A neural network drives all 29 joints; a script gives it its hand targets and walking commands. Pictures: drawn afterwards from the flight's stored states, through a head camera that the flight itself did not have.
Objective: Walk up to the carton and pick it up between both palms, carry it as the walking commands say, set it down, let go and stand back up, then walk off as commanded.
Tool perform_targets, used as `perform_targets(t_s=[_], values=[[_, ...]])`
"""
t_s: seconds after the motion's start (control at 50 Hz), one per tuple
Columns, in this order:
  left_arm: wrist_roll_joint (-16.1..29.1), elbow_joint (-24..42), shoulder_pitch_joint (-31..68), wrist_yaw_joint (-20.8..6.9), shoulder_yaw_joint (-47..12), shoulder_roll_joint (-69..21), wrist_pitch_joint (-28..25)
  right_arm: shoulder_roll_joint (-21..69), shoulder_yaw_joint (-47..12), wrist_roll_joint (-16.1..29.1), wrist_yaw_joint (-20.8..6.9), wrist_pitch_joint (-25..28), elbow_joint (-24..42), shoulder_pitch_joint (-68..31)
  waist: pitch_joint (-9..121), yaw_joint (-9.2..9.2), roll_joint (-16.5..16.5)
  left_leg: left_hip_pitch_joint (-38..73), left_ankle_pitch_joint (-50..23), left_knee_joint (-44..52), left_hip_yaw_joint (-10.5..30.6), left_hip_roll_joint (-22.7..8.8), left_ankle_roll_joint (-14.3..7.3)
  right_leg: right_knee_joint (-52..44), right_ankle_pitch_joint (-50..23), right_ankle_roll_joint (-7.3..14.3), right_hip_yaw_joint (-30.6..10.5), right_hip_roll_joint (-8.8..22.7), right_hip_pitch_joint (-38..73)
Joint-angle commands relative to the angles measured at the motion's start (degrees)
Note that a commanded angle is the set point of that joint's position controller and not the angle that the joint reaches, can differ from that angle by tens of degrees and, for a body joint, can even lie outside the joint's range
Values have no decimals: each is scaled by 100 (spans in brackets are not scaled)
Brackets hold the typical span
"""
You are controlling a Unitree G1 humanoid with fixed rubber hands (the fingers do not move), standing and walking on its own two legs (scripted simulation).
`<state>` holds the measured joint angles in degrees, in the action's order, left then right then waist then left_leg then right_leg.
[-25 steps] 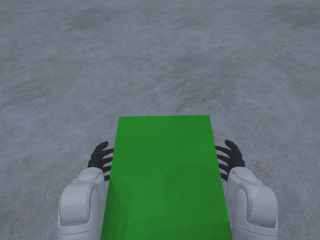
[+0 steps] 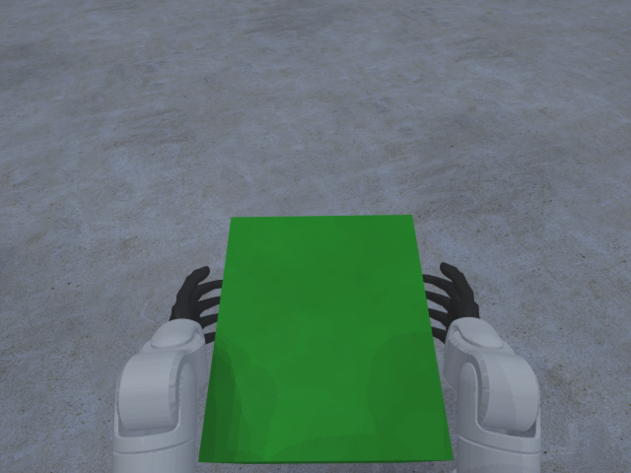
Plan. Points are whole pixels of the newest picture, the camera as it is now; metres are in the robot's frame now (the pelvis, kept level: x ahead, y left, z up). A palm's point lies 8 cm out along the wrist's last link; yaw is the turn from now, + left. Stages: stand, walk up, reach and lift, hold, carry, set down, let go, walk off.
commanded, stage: carry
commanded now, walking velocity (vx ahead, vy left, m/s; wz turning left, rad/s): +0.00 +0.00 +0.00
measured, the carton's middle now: (323, 349) +0.30 +0.00 -0.02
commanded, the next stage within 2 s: hold in 1.22 s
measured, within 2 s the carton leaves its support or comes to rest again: neither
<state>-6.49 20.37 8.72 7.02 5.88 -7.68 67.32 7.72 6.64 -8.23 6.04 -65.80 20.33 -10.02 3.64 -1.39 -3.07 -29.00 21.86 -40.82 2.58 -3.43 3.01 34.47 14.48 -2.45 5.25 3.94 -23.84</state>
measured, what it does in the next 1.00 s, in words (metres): steps on the spot: left foot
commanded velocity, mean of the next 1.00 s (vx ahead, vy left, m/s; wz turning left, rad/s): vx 0.00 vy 0.00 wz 0.00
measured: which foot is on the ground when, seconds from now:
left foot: up 0.00-0.18, down 0.20-1.00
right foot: down 0.00-1.00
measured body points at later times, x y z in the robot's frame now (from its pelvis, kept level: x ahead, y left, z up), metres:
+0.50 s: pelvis -0.02 -0.02 +0.01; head -0.03 -0.02 +0.46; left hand +0.25 +0.15 +0.09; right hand +0.27 -0.16 +0.09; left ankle -0.01 +0.10 -0.72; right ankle +0.01 -0.13 -0.72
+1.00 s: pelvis -0.02 -0.01 +0.01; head -0.04 -0.02 +0.46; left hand +0.25 +0.15 +0.09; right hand +0.27 -0.16 +0.09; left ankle -0.01 +0.10 -0.72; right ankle +0.01 -0.14 -0.72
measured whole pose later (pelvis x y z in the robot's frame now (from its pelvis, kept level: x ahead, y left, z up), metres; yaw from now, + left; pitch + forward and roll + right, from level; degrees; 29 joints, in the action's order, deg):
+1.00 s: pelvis -0.02 -0.01 +0.01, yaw +1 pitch +3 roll +0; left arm -8.3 14.8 11.3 8.2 7.4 -7.9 70.4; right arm 8.2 7.4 -8.3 7.6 -67.9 14.2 -12.8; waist 6.0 0.1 0.0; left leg -19.2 14.5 -30.6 -5.2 -2.3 -0.1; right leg 30.6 12.5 -0.3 7.0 4.2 -20.9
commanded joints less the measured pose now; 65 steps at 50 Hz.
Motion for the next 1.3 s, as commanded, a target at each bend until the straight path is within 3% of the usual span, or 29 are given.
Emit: perform_targets(t_s=[0.0,0.02,0.06,0.1,0.14,0.16,0.18,0.2,0.22,0.24,0.26,0.3,0.36,0.46,0.66,1.2,1.22,1.24,1.28], values=[[2489,280,2630,-1767,-4040,-5277,-29,5210,-4321,2531,-1533,-187,162,-2487,1888,201,1820,-28,1169,-1241,-315,105,-91,-1264,-2615,819,-1585,1872,1409],[2489,344,2693,-1762,-3999,-5305,-48,5341,-4418,2657,-1556,-186,217,-2676,1692,214,1611,50,862,-1217,-410,81,-130,-1243,-2439,641,-1138,1593,1261],[2456,450,2870,-1755,-3911,-5303,-68,5491,-4524,2880,-1583,-214,275,-2921,1546,178,1690,95,535,-720,-578,111,-166,-1162,-2249,560,-641,1198,1312],[2380,381,2815,-1731,-3838,-5225,-39,5454,-4508,2956,-1595,-263,159,-2881,1624,154,1656,310,452,-84,-719,216,-177,-1021,-2288,665,-588,1146,1497],[2290,245,2713,-1695,-3797,-5124,8,5410,-4423,2911,-1613,-314,-89,-2656,1685,221,1330,991,-660,1378,-805,181,-202,-766,-2247,610,-478,1071,1428],[2239,167,2631,-1680,-3783,-5096,22,5370,-4338,2853,-1625,-336,-211,-2535,1707,195,1179,1453,-1006,1816,-644,25,-217,-601,-2060,503,-505,999,1260],[2158,21,2582,-1679,-3770,-5034,23,5352,-4251,2778,-1642,-355,-353,-2447,1729,160,896,1847,-1242,1962,-222,-364,-279,-422,-1676,347,-575,936,974],[2133,-15,2661,-1680,-3839,-5026,47,5301,-4168,2666,-1663,-320,-581,-2373,1672,86,-15,1755,-2037,1668,319,-877,-441,-453,-1095,115,-322,548,706],[2215,129,2924,-1695,-3966,-5103,58,5341,-4157,2663,-1675,-310,-563,-2455,1639,63,-333,1422,-1858,1801,236,-894,-505,-556,-385,79,-177,463,990],[2329,180,3175,-1706,-4051,-5182,74,5418,-4118,2651,-1685,-316,-579,-2534,1504,93,-362,1231,-1371,1865,63,-743,-472,-666,-277,96,-179,458,1083],[2441,211,3352,-1720,-4114,-5260,82,5468,-4095,2618,-1689,-315,-561,-2583,1370,119,-251,1111,-974,1857,-91,-599,-436,-740,-343,112,-214,473,1099],[2576,256,3579,-1744,-4174,-5303,91,5524,-4062,2586,-1676,-298,-530,-2707,1357,165,-66,1163,-989,1693,-264,-446,-391,-814,-620,137,-295,528,1028],[2628,159,3551,-1763,-4152,-5294,133,5483,-4017,2535,-1637,-314,-540,-2641,1527,186,195,1359,-1259,1538,-264,-431,-398,-853,-928,181,-332,542,994],[2609,17,3438,-1803,-4078,-5322,159,5507,-4047,2527,-1607,-317,-486,-2724,1584,167,364,1346,-1262,1546,-223,-429,-428,-872,-873,208,-324,528,1039],[2496,42,3384,-1756,-3986,-5363,147,5594,-4139,2686,-1652,-344,-420,-2875,1629,148,336,1294,-1333,1574,-229,-402,-433,-835,-821,243,-316,513,1100],[2511,-71,3518,-1757,-3973,-5428,94,5643,-4023,2599,-1655,-288,-578,-2850,1692,151,304,1375,-1496,1495,-268,-419,-452,-733,-977,252,-320,464,1015],[131,-4753,2581,-1664,-594,-3839,-771,4104,-741,444,-1652,586,-5110,-2155,163,3,50,1874,-1513,2200,-254,760,-522,-1355,-710,113,-786,-915,1349],[49,-3657,1917,-1599,-1279,-4066,-1803,3812,-1158,69,-1560,1647,-4214,-1149,-83,-69,110,1551,-1439,2187,20,736,-510,-1166,-698,254,-1104,-757,1672],[495,-2279,2553,-1820,-2176,-4788,-2684,4684,-2088,251,-1709,2506,-3223,-1609,1521,132,468,2128,-3108,1900,151,867,-341,-872,-2387,313,-1107,-790,2652]])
